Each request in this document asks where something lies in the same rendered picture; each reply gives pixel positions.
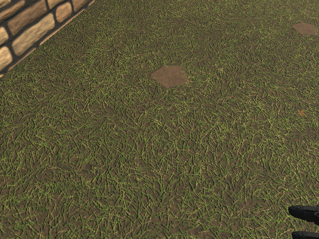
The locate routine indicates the right robot hand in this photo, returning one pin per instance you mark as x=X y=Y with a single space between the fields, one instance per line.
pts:
x=308 y=213

